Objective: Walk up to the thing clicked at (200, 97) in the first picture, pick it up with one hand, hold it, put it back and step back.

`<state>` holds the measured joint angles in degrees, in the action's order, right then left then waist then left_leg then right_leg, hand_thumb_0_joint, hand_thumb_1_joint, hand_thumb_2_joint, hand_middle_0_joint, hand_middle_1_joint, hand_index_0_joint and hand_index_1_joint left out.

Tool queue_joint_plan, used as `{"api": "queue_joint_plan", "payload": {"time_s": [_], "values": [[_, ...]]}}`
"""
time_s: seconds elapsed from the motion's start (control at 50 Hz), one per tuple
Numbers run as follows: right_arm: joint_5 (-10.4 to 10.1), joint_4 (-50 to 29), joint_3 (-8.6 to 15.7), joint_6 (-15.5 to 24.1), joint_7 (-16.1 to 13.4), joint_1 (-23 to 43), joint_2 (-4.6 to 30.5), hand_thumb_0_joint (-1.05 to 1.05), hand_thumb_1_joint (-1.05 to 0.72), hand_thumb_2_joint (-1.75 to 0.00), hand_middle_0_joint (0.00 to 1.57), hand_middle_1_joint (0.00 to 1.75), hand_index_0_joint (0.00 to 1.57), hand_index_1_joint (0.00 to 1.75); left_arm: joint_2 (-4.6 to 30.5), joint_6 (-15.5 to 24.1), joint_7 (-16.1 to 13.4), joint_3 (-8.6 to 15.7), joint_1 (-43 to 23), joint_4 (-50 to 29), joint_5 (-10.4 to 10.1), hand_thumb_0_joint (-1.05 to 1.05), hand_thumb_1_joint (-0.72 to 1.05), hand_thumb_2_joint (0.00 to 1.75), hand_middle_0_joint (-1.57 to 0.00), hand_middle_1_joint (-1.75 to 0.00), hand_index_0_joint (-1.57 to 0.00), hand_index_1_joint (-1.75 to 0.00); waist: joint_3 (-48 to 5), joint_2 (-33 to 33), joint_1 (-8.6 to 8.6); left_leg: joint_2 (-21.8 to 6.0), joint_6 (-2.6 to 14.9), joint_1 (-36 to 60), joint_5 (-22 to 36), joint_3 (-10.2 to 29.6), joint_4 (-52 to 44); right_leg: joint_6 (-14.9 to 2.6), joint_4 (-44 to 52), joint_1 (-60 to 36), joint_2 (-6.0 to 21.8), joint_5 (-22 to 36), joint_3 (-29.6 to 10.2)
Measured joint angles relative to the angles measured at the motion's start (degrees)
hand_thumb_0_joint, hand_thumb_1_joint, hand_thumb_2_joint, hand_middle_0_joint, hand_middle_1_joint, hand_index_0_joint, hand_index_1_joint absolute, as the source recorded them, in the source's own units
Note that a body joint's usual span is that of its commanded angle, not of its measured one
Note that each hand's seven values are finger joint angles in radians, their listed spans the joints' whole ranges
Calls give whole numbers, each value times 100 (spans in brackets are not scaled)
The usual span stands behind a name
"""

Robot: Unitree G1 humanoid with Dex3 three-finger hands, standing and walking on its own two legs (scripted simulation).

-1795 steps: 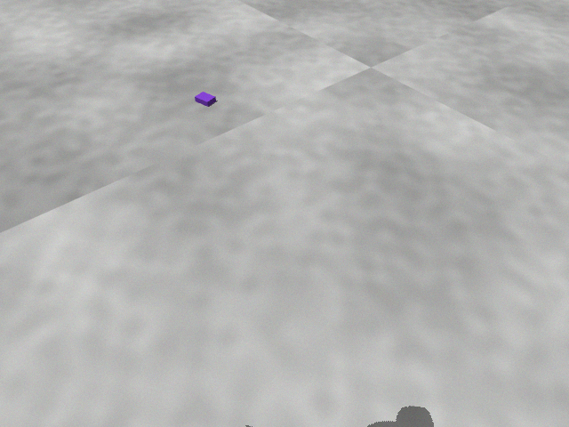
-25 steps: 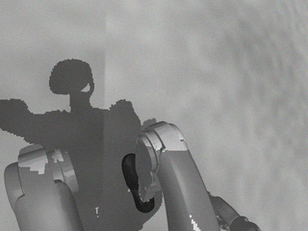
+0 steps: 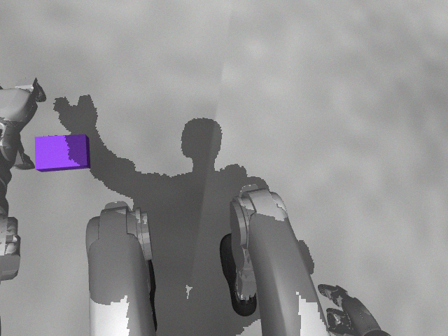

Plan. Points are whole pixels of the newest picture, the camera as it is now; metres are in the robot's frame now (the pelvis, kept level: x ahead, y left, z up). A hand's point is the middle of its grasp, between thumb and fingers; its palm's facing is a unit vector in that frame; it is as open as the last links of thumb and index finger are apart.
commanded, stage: withdraw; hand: left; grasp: from above
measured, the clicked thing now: (63, 153) +0.47 +0.31 -0.34
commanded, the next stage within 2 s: home in 0.28 s
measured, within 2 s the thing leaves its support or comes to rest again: neither
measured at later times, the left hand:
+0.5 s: hand (19, 118) +0.50 +0.33 -0.18, palm faces -0.36 -0.06 -0.93, open 13.3 cm
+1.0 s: hand out of the picture +0.32 +0.28 +0.02, palm faces -0.20 -0.72 -0.66, open 7.6 cm
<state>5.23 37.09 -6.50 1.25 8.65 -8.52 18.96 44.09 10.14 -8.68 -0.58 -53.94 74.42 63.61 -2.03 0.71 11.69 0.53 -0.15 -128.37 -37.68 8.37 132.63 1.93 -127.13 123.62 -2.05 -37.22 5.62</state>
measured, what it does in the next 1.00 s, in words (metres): rises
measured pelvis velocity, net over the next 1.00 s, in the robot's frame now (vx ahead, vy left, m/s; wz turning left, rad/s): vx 0.01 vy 0.00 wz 0.08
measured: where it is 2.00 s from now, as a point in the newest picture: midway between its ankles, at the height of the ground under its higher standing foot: (193, 300)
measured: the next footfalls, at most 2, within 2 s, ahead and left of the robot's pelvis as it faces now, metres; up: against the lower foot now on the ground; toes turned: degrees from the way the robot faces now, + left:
none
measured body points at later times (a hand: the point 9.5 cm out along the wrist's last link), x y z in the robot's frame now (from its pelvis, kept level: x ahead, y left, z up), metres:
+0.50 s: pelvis +0.01 +0.01 -0.03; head +0.25 +0.09 +0.34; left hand +0.51 +0.33 -0.13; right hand +0.05 -0.25 -0.13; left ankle +0.08 +0.12 -0.33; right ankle +0.11 -0.12 -0.33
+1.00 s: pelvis +0.01 +0.00 +0.13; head +0.17 +0.06 +0.55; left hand +0.32 +0.32 +0.06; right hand +0.20 -0.25 +0.03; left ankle +0.08 +0.12 -0.33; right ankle +0.11 -0.12 -0.33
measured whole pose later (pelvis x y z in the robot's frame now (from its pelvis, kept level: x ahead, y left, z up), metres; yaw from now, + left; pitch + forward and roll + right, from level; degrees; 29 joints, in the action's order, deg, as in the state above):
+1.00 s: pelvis +0.01 +0.00 +0.13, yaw +4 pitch +31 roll -6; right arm -1.2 33.6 0.7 0.7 1.4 -6.6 16.6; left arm 27.2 -5.1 -1.7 2.9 -13.0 26.9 24.9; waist -11.1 1.1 3.8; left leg 0.2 0.0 -103.3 -36.3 5.5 108.7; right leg 1.4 -104.8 99.6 -1.1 -36.2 3.4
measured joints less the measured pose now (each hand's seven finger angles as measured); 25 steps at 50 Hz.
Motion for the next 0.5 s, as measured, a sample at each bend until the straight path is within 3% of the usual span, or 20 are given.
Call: {"api": "queue_joint_plan", "payload": {"time_s": [0.08,0.16,0.28,0.38,0.5], "values": [[86,29,-67,-98,-137,-3,76,0,-90,-89,21,30,20,30,183,459,-189,202,-61,283,309,0,-46,97,-12,-98,-13,-98,79,-196,114,8,-55,-81,66,63,89,-40,-89,97,-7,80,53],[212,117,-124,-164,-200,-4,119,0,-90,-89,21,30,20,30,382,750,-613,348,-147,637,724,0,-46,97,-11,-99,-12,-98,133,-330,219,30,-86,-287,100,109,342,-43,-318,284,-11,113,87],[375,208,-189,-118,-222,11,-36,0,-90,-89,20,30,20,30,652,774,-1221,537,-406,1063,1132,0,-46,97,-10,-99,-12,-98,280,-388,345,57,-37,-580,126,122,664,8,-591,513,-18,117,94],[386,249,-199,-10,-179,-114,-277,0,-90,-89,21,30,20,30,610,500,-1414,563,-483,917,1148,0,-45,95,-11,-98,-13,-97,167,-301,349,56,20,-752,74,66,718,26,-643,658,-14,43,49],[259,200,-133,47,-113,-226,-488,0,-90,-89,21,30,20,30,396,70,-1267,579,-398,577,743,0,-35,92,-17,-88,-18,-87,-64,-84,305,46,60,-700,-54,1,557,59,-498,604,4,-94,-4]]}}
